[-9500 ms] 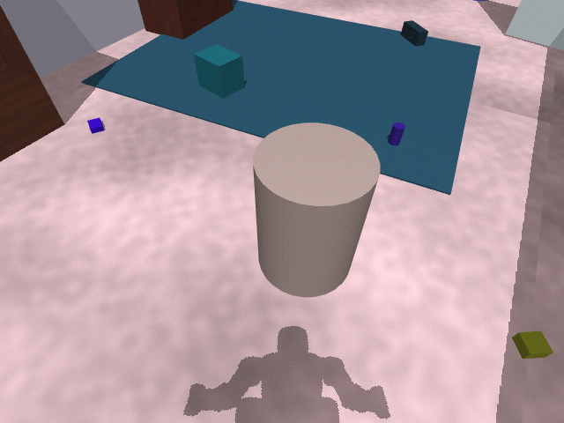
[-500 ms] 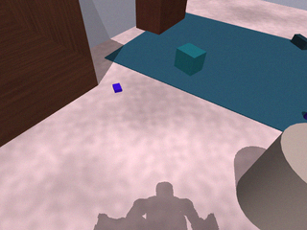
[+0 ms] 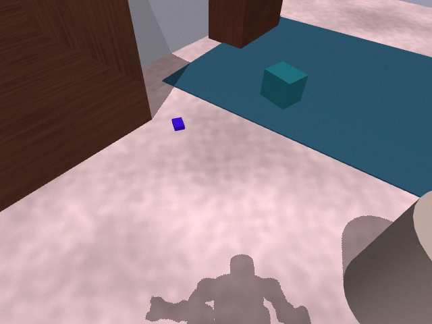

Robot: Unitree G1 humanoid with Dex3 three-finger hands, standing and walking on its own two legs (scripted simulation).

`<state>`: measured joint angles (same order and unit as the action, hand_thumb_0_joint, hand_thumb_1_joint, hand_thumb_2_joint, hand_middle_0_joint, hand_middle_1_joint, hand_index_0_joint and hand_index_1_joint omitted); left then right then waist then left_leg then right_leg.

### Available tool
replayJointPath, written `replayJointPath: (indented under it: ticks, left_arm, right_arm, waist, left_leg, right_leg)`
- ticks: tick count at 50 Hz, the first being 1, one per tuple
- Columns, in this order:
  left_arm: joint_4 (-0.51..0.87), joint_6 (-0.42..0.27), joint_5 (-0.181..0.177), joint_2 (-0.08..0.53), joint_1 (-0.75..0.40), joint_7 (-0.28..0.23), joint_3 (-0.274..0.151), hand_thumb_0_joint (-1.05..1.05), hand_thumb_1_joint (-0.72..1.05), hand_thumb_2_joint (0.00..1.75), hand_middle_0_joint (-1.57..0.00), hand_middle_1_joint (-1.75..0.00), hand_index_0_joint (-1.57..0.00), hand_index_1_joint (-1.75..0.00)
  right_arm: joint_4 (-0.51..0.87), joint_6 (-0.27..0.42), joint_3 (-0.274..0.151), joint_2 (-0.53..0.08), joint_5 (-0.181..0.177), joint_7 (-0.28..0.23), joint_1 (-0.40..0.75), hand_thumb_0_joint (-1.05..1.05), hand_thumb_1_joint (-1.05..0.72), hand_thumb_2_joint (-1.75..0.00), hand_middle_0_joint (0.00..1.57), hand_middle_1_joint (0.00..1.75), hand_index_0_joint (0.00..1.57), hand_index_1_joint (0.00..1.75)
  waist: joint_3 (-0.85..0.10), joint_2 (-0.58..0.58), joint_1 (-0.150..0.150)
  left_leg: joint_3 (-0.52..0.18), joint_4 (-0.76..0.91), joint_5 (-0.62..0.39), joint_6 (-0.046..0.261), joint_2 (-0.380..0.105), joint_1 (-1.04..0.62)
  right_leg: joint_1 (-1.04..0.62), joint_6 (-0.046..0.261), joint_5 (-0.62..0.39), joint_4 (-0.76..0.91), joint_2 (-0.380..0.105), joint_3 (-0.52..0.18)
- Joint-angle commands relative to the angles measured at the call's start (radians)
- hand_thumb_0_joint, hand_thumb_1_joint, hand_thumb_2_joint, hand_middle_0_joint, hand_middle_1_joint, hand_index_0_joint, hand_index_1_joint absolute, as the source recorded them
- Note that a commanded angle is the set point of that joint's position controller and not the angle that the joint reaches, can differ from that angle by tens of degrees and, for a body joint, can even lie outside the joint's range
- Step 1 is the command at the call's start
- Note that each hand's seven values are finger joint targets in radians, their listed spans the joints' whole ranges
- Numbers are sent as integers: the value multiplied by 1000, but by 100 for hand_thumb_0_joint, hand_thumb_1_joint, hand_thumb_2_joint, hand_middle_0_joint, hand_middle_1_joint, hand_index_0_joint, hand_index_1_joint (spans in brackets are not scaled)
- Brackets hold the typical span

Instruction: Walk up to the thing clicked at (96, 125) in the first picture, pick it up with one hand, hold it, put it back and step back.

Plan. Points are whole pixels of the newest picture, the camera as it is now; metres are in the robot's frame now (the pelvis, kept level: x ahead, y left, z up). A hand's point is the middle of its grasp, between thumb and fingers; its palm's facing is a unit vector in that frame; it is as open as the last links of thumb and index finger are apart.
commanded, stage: walk up
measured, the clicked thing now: (178, 124) +1.50 +0.26 -0.75
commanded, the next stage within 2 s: stand in 0.48 s
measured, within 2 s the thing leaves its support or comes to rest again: neither
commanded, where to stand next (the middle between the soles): +0.08 +0.03 m, yaw +2 degrees
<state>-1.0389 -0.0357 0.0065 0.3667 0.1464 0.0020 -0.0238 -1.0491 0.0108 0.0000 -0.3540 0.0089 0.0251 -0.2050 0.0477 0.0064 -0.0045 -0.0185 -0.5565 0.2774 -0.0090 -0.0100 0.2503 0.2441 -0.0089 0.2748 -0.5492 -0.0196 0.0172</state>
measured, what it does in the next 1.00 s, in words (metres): stands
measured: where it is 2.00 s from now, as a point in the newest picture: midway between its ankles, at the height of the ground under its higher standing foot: outside the picture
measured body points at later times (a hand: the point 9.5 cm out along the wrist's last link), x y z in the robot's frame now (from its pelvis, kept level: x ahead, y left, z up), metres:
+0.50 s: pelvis +0.01 +0.01 +0.01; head +0.02 +0.01 +0.46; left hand +0.09 +0.32 -0.12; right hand +0.11 -0.29 -0.12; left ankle +0.01 +0.13 -0.73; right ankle +0.01 -0.13 -0.73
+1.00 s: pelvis +0.00 +0.00 +0.02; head +0.01 -0.01 +0.47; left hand +0.09 +0.30 -0.12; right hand +0.09 -0.30 -0.12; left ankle +0.01 +0.13 -0.73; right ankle +0.01 -0.13 -0.73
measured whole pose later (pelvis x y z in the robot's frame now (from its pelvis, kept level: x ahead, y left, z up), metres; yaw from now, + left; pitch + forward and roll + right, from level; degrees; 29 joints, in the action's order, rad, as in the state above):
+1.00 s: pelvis +0.00 +0.00 +0.02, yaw +0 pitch -2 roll +0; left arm -1.16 -0.02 0.01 0.34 0.08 0.01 -0.01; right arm -1.15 0.01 0.00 -0.35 0.01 0.02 -0.07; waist 0.05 0.00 0.01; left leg -0.02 -0.31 0.15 -0.02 -0.01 0.13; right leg 0.13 -0.01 0.16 -0.32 -0.02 0.03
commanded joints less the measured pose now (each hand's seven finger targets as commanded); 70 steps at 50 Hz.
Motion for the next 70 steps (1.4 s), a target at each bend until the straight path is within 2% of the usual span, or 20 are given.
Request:
replayJointPath:
  ticks: [1,2,4,7,17,23,24,26,28,31,35,43,49,52,53,55,58,63,70]
  left_arm:
    - [35,-29,-13,226,-53,-17,-41,0,90,90,-20,-30,-20,-30]
    - [31,-28,-14,221,-61,-18,-37,0,90,90,-20,-30,-20,-30]
    - [23,-25,-12,217,-77,-18,-31,0,90,90,-20,-30,-20,-30]
    - [2,-18,-10,207,-101,-17,-26,0,90,90,-20,-30,-20,-30]
    - [-33,-17,2,207,-153,-11,-24,0,90,90,-20,-30,-20,-30]
    - [-49,-15,3,200,-142,-9,-26,0,90,90,-20,-30,-20,-30]
    - [-61,-11,-4,192,-135,-10,-18,0,90,90,-20,-30,-20,-30]
    - [-61,-9,-3,194,-140,-11,-21,0,90,90,-20,-30,-20,-30]
    - [-62,-9,-5,196,-136,-12,-23,0,90,90,-20,-30,-20,-30]
    - [-70,-6,-4,199,-131,-12,-22,0,90,90,-20,-30,-20,-30]
    - [-74,-6,0,194,-124,-11,-19,0,90,90,-20,-30,-20,-30]
    - [-75,0,1,197,-115,-10,-20,0,90,90,-20,-30,-20,-30]
    - [-65,1,3,193,-119,-9,-20,0,90,90,-20,-30,-20,-30]
    - [-59,0,2,198,-120,-7,-23,0,90,90,-20,-30,-20,-30]
    - [-61,-1,-1,196,-111,-7,-22,0,90,90,-20,-30,-20,-30]
    - [-59,-2,0,195,-109,-7,-20,0,90,90,-20,-30,-20,-30]
    - [-53,-1,1,196,-117,-7,-21,0,90,90,-20,-30,-20,-30]
    - [-52,2,0,202,-102,-6,-23,0,90,90,-20,-30,-20,-30]
    - [-49,2,-1,199,-103,-7,-21,0,90,90,-20,-30,-20,-30]
  right_arm:
    - [42,35,-50,-232,-9,-24,42,0,-90,-90,20,30,20,30]
    - [39,34,-51,-232,-10,-24,55,0,-90,-90,20,30,20,30]
    - [36,30,-51,-231,-10,-25,78,0,-90,-90,20,30,20,30]
    - [23,24,-51,-225,-11,-25,107,0,-90,-90,20,30,20,30]
    - [-2,18,-51,-219,-1,-19,163,0,-90,-90,20,30,20,30]
    - [-14,20,-51,-217,-2,-21,172,0,-90,-90,20,30,20,30]
    - [-4,24,-47,-210,0,-24,214,0,-90,-90,20,30,20,30]
    - [-8,26,-49,-215,-3,-28,201,0,-90,-90,20,30,20,30]
    - [-17,26,-48,-216,-3,-30,194,0,-90,-90,20,30,20,30]
    - [-25,23,-47,-211,-3,-31,193,0,-90,-90,20,30,20,30]
    - [-30,21,-47,-207,-6,-31,201,0,-90,-90,20,30,20,30]
    - [-41,18,-44,-206,-1,-28,195,0,-90,-90,20,30,20,30]
    - [-37,19,-43,-206,0,-27,189,0,-90,-90,20,30,20,30]
    - [-37,22,-44,-210,2,-28,177,0,-90,-90,20,30,20,30]
    - [-39,22,-40,-203,2,-27,177,0,-90,-90,20,30,20,30]
    - [-40,22,-40,-204,0,-26,171,0,-90,-90,20,30,20,30]
    - [-40,22,-41,-209,1,-28,158,0,-90,-90,20,30,20,30]
    - [-42,22,-40,-211,1,-29,159,0,-90,-90,20,30,20,30]
    - [-41,21,-35,-210,0,-30,149,0,-90,-90,20,30,20,30]
  waist:
    - [-110,-64,-5]
    - [-116,-54,-5]
    - [-111,-39,-4]
    - [-73,-37,-4]
    - [-66,-14,5]
    - [-103,-26,0]
    - [-64,-7,-2]
    - [-96,-4,4]
    - [-114,-11,3]
    - [-121,-22,6]
    - [-127,-11,8]
    - [-74,-23,5]
    - [-67,-12,8]
    - [-94,-11,9]
    - [-72,-8,5]
    - [-70,-5,8]
    - [-89,-7,13]
    - [-92,-15,5]
    - [-64,-15,8]
  left_leg:
    - [-92,96,-331,57,-91,-43]
    - [-93,96,-356,61,-97,-61]
    - [-97,110,-341,67,-104,-62]
    - [-111,160,-238,65,-106,-36]
    - [-97,213,-182,49,-90,-67]
    - [-101,228,-234,46,-95,-90]
    - [-112,250,-289,36,-115,-108]
    - [-112,246,-352,32,-121,-137]
    - [-101,249,-367,30,-120,-149]
    - [-95,267,-336,24,-121,-157]
    - [-89,269,-320,22,-120,-170]
    - [-90,301,-181,18,-110,-116]
    - [-95,300,-141,21,-112,-113]
    - [-93,291,-198,22,-116,-131]
    - [-93,295,-203,17,-112,-123]
    - [-93,293,-182,18,-112,-122]
    - [-88,285,-208,18,-114,-132]
    - [-89,291,-203,18,-118,-137]
    - [-89,293,-210,17,-118,-127]
  right_leg:
    - [-107,67,-283,81,-110,-93]
    - [-105,62,-285,88,-104,-85]
    - [-108,54,-258,107,-96,-73]
    - [-107,46,-166,138,-89,-68]
    - [-128,33,-128,224,-101,-72]
    - [-175,28,-165,225,-102,-52]
    - [-131,24,-234,235,-114,-77]
    - [-160,23,-282,231,-116,-70]
    - [-179,22,-311,232,-120,-71]
    - [-184,21,-277,242,-119,-74]
    - [-183,20,-285,255,-122,-77]
    - [-152,20,-154,286,-117,-82]
    - [-131,21,-110,294,-116,-85]
    - [-149,25,-167,284,-122,-91]
    - [-139,23,-167,287,-118,-86]
    - [-136,23,-149,294,-119,-90]
    - [-144,25,-180,288,-121,-93]
    - [-146,28,-171,282,-117,-91]
    - [-135,26,-171,285,-114,-91]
